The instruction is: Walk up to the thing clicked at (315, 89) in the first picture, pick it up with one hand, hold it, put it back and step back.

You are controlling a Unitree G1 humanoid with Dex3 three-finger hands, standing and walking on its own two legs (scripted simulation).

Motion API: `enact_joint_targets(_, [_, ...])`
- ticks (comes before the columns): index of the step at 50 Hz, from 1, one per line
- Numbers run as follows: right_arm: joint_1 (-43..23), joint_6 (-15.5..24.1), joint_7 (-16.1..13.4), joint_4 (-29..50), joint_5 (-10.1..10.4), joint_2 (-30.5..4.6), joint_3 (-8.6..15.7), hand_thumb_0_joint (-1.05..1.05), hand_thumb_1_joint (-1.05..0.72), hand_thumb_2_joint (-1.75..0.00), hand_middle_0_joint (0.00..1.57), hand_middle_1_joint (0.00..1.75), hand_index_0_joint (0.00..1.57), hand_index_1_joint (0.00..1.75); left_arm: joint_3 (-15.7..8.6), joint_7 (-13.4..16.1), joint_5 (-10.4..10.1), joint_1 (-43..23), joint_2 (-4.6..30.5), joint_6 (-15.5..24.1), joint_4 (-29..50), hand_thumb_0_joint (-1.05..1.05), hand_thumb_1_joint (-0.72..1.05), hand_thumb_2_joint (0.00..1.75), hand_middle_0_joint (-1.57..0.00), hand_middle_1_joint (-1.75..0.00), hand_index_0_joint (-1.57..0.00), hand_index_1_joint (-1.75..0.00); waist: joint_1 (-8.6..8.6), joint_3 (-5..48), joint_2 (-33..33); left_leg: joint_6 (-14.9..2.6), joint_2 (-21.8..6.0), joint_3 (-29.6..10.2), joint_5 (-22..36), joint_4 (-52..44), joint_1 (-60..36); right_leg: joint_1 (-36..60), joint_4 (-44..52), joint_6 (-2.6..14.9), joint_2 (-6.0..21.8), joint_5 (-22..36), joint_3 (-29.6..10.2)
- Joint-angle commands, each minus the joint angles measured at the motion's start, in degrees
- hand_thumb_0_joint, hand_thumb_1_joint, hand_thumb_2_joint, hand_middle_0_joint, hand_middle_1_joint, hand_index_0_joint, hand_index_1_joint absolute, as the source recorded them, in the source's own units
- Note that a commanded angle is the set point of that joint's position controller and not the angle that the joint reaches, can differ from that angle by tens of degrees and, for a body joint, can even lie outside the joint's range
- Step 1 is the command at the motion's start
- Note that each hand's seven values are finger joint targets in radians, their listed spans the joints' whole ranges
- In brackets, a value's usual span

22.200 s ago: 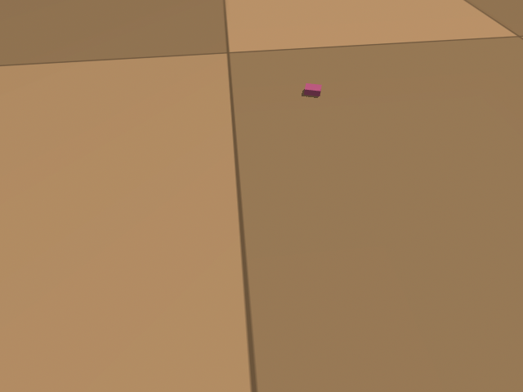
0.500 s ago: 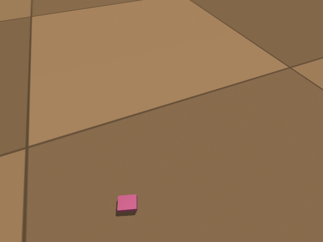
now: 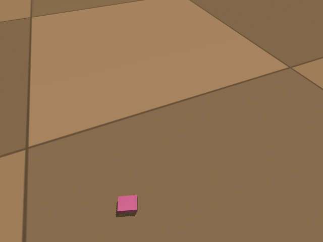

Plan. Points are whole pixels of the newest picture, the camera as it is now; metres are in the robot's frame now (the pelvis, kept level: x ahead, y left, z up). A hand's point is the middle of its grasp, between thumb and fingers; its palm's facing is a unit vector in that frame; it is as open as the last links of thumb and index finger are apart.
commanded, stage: stand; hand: left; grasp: from above
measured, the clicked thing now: (127, 203) +0.44 +0.23 -0.76
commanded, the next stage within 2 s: rise first in 0.24 s
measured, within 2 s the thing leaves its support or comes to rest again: neither
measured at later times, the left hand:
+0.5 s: hand out of the picture +0.12 +0.25 -0.16, palm faces +0.03 -0.95 -0.32, open 8.0 cm
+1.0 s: hand out of the picture +0.12 +0.26 -0.22, palm faces -0.12 -0.89 -0.44, open 14.0 cm
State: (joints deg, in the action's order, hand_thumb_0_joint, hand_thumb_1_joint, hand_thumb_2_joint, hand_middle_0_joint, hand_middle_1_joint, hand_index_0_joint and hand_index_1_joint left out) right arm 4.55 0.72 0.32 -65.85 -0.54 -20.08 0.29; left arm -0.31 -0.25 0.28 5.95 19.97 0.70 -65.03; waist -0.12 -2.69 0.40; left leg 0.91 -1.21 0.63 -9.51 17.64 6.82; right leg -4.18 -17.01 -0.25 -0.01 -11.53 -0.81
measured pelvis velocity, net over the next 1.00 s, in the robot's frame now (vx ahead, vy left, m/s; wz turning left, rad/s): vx -0.02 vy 0.01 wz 0.01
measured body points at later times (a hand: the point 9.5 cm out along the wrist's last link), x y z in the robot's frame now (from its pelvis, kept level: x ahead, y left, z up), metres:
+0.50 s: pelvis -0.02 +0.00 -0.01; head +0.04 +0.00 +0.43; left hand +0.12 +0.30 -0.14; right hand +0.09 -0.28 -0.14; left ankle +0.00 +0.13 -0.75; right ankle -0.03 -0.12 -0.75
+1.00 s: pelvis -0.02 +0.01 -0.08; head +0.07 +0.02 +0.36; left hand +0.12 +0.31 -0.19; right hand +0.14 -0.24 -0.18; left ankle +0.00 +0.13 -0.75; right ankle -0.03 -0.12 -0.75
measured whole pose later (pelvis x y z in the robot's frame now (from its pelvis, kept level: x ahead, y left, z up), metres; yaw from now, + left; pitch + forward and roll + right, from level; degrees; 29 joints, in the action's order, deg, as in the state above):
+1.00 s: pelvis -0.02 +0.01 -0.08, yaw +1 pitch +15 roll -2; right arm 12.1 6.2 -1.3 -34.0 0.6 -13.8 2.4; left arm -7.0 0.3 12.8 12.7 17.2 -10.3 -31.1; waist -1.2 5.3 0.8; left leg 0.0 -1.2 -1.3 -27.2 60.1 48.2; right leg -44.2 -58.2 -0.9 -0.1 -29.4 0.6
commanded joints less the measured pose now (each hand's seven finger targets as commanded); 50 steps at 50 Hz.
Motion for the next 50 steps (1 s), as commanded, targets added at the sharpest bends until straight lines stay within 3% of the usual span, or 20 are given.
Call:
enact_joint_targets(1, [-2.14, 1.07, -0.83, 3.63, 0.06, -11.93, 1.98, 0.0, -0.9, -0.9, 0.2, 0.3, 0.2, 0.3, -2.24, 0.96, 0.09, -2.17, 12.84, 1.13, 3.48, 0.0, 0.9, 0.9, -0.2, -0.3, -0.2, -0.3, -0.11, 5.18, -0.82, -1.74, -6.76, -4.7, 10.86, -1.71, -3.98, -1.56, 1.88, 1.3, 7.38, 11.18, -4.43])
enact_joint_targets(13, [-2.12, 0.98, -0.69, 3.9, 0.14, -12.1, 2.03, 0.0, -0.9, -0.9, 0.2, 0.3, 0.2, 0.3, -2.23, 0.93, 0.14, -1.46, 12.5, 1.13, 3.65, 0.0, 0.9, 0.9, -0.2, -0.3, -0.2, -0.3, -0.06, 3.82, -0.12, -1.6, -6.49, -4.88, 8.7, -2.22, -3.44, -2.45, 2.65, 1.14, 7.06, 8.74, -4.36])
enact_joint_targets(16, [-1.84, 1.02, -0.71, 4.15, 0.11, -11.8, 2.08, 0.0, -0.9, -0.9, 0.2, 0.3, 0.2, 0.3, -2.33, 0.94, 0.29, -1.81, 12.98, 1.15, 3.93, 0.0, 0.9, 0.9, -0.2, -0.3, -0.2, -0.3, -0.22, 4.95, -0.89, -1.83, -6.73, -4.74, 10.8, -1.55, -4.17, -1.63, 1.98, 1.46, 7.42, 11.23, -4.54])
enact_joint_targets(17, [-2.05, 1.02, -0.75, 4.06, 0.21, -12.38, 2.09, 0.0, -0.93, -0.91, 0.2, 0.3, 0.2, 0.3, -2.24, 0.91, 0.19, -1.1, 12.36, 1.16, 3.78, 0.0, 0.82, 0.94, -0.12, -0.38, -0.13, -0.38, 0.14, 4.78, 0.32, -1.92, -6.58, -4.75, 10.21, -1.43, -4.05, -1.72, 2.53, 1.19, 7.38, 10.78, -4.58])
enact_joint_targets(18, [1.36, 3.85, -1.81, 20.25, 3.52, -2.74, 0.01, 0.0, -1.01, -0.93, 0.2, 0.3, 0.2, 0.3, -2.92, 1.64, -2.31, -21.2, 3.21, 6.39, 23.88, 0.0, 0.74, 0.97, -0.2, -0.46, -0.19, -0.46, -6.88, 0.24, 2.6, -1.48, 1.35, 2.26, 1.68, 2.82, 5.24, -14.57, -2.2, 0.65, 0.09, 6.44, 0.57])
enact_joint_targets(19, [4.31, 3.88, -2.31, 17.12, 3.59, -4.28, 0.24, 0.0, -0.95, -0.91, 0.2, 0.3, 0.2, 0.3, -4.45, 1.9, -2.01, -28.17, 6.98, 5.81, 20.82, 0.0, 0.66, 0.96, -0.21, -0.54, -0.17, -0.54, -4.46, 2.93, 0.64, -1.62, 1.44, 1.87, 0.12, 3.7, 5.11, -11.81, -2.68, 0.59, 0.23, 3.95, 1.07])
enact_joint_targets(20, [6.56, 3.22, -2.73, 16.89, 3.87, -5.97, 1.39, 0.0, -0.94, -0.91, 0.2, 0.3, 0.2, 0.3, -6.58, 1.88, -0.77, -15.87, 10.34, 3.8, 10.36, 0.0, 0.59, 0.94, -0.18, -0.62, -0.17, -0.62, -3.34, 0.9, -1.8, -1.64, 1.16, 1.81, -0.24, 4.34, 6.32, -12.55, -3.03, 0.91, -0.35, 2.22, 1.77])
enact_joint_targets(21, [7.44, 3.01, -2.72, 17.78, 3.24, -6.1, 2.41, 0.0, -0.92, -0.9, 0.2, 0.3, 0.2, 0.3, -7.11, 0.7, 0.8, -12.58, 9.97, 2.29, 4.25, 0.0, 0.52, 0.9, -0.19, -0.7, -0.18, -0.7, -3.35, 3.84, -3.43, -2.01, 1.58, 1.66, 0.04, 7.47, 8.01, -14.27, -5.1, 0.94, -0.17, 1.98, 1.59])
enact_joint_targets(23, [7.81, 3.67, -2.7, 21.16, 1.84, -5.76, 3.84, 0.0, -0.9, -0.9, 0.2, 0.3, 0.2, 0.3, -9.86, -0.98, 3.9, -16.41, 13.06, 2.71, 7.02, 0.0, 0.37, 0.91, -0.13, -0.85, -0.14, -0.84, -1.64, 10.47, -3.13, -1.99, 1.72, 1.23, 2.24, 12.43, 10.12, -15.35, -10.63, 0.97, 0.01, 4.61, 1.35])
enact_joint_targets(25, [10.06, 3.74, -2.16, 24.34, 1.41, -5.36, 4.79, 0.0, -0.93, -0.91, 0.2, 0.3, 0.2, 0.3, -11.75, -1.46, 6.45, -5.67, 12.73, 1.84, 7.22, 0.0, 0.21, 0.92, -0.11, -0.95, -0.14, -0.92, 1.73, 17.33, 0.45, -1.29, 2.41, 1.02, 5.7, 15.79, 12.15, -13.68, -14.85, 1.47, 0.05, 6.83, 1.46])
enact_joint_targets(27, [9.56, 3.61, -1.99, 27.43, 1.75, -4.68, 4.81, 0.0, -0.92, -0.9, 0.2, 0.3, 0.2, 0.3, -11.49, -0.82, 7.2, -2.43, 10.75, 0.22, 11.16, 0.0, 0.05, 0.93, -0.11, -0.98, -0.13, -0.96, 2.44, 17.58, 2.18, -1.01, 2.68, 1.0, 5.66, 15.8, 12.89, -14.34, -15.41, 1.58, -0.36, 5.8, 1.59])
enact_joint_targets(34, [7.61, 4.18, -1.47, 33.87, 2.16, -3.41, 4.61, 0.0, -0.9, -0.9, 0.2, 0.3, 0.2, 0.3, -10.29, 0.95, 9.48, -2.76, 8.56, -7.27, 20.68, 0.0, -0.5, 0.96, -0.1, -1.06, -0.1, -1.05, -0.35, 14.23, -0.72, -1.34, 1.62, 0.04, -1.41, 20.95, 20.4, -23.59, -19.87, 1.33, -1.02, -2.04, 2.37])
enact_joint_targets(37, [9.29, 5.29, -1.43, 34.98, 1.96, -3.04, 4.78, 0.0, -0.91, -0.9, 0.2, 0.3, 0.2, 0.3, -11.82, 1.25, 10.41, -1.81, 9.46, -7.38, 25.32, 0.0, -0.55, 0.98, -0.1, -1.05, -0.1, -1.05, -0.38, 16.15, 1.11, -1.29, 1.13, -0.41, -3.1, 25.02, 23.23, -27.72, -24.82, 1.28, -1.04, -3.69, 2.3])
enact_joint_targets(39, [9.18, 6.15, -1.62, 36.71, 1.75, -2.76, 5.07, 0.0, -0.9, -0.9, 0.2, 0.3, 0.2, 0.3, -10.07, 0.92, 11.02, -4.93, 8.56, -6.59, 33.93, 0.0, -0.56, 0.99, -0.09, -1.04, -0.08, -1.05, -1.19, 18.86, 3.46, -1.05, 0.77, -0.6, -2.14, 27.66, 23.3, -30.76, -28.07, 1.38, -0.94, -2.89, 2.23])
enact_joint_targets(42, [9.45, 7.05, -1.94, 37.46, 1.53, -2.26, 5.13, 0.0, -0.88, -0.9, 0.2, 0.3, 0.2, 0.3, -10.79, 1.29, 11.88, 3.24, 7.99, -7.65, 33.53, 0.0, -0.56, 1.0, -0.08, -1.03, -0.06, -1.04, -0.95, 19.3, 1.49, -1.36, 0.75, -0.91, -2.27, 31.1, 26.84, -32.85, -30.79, 1.16, -0.94, -2.89, 2.22])
enact_joint_targets(43, [9.2, 7.25, -1.99, 38.19, 1.54, -2.3, 5.25, 0.0, -0.87, -0.89, 0.2, 0.3, 0.2, 0.3, -9.88, 1.29, 12.18, 1.79, 7.81, -7.8, 38.12, 0.0, -0.55, 1.0, -0.07, -1.03, -0.06, -1.04, -1.22, 20.07, 2.76, -1.24, 0.59, -1.05, -2.69, 31.42, 26.6, -34.15, -31.51, 1.24, -1.08, -3.43, 2.23])
enact_joint_targets(45, [9.43, 7.54, -2.12, 38.44, 1.35, -2.19, 5.1, 0.0, -0.87, -0.89, 0.2, 0.3, 0.2, 0.3, -10.32, 1.38, 12.77, 6.63, 7.4, -9.05, 37.35, 0.0, -0.57, 1.02, -0.07, -1.02, -0.05, -1.04, -1.55, 21.44, 3.12, -1.25, 0.08, -1.62, -1.78, 32.85, 26.97, -35.63, -33.18, 1.25, -1.21, -3.31, 2.56])
enact_joint_targets(46, [8.46, 7.87, -2.22, 39.62, 1.35, -2.43, 5.35, 0.0, -0.87, -0.89, 0.2, 0.3, 0.2, 0.3, -9.74, 1.44, 12.78, 3.31, 8.03, -8.9, 44.48, 0.0, -0.55, 1.0, -0.06, -1.04, -0.05, -1.05, -1.47, 21.85, 3.86, -1.25, 0.14, -1.69, -2.24, 33.46, 27.57, -36.03, -33.76, 1.27, -1.14, -3.48, 2.55])
enact_joint_targets(47, [9.33, 7.9, -2.24, 38.58, 1.33, -2.4, 5.41, 0.0, -0.87, -0.89, 0.2, 0.3, 0.2, 0.3, -10.24, 1.65, 13.31, 6.83, 7.66, -9.67, 40.78, 0.0, -0.54, 0.99, -0.07, -1.04, -0.06, -1.04, -1.9, 20.59, 2.45, -1.38, 0.23, -1.62, -2.89, 34.17, 28.73, -36.54, -33.99, 1.16, -1.21, -3.88, 2.49])
enact_joint_targets(50, [8.3, 8.35, -2.39, 40.52, 1.26, -1.82, 5.04, 0.0, -0.89, -0.9, 0.2, 0.3, 0.2, 0.3, -9.93, 2.06, 13.92, 8.98, 7.65, -11.11, 46.14, 0.0, -0.55, 0.98, -0.07, -1.05, -0.07, -1.05, -1.49, 22.42, 2.5, -1.76, 0.35, -1.42, -1.51, 36.98, 30.88, -37.39, -35.64, 1.11, -1.14, -2.44, 2.39])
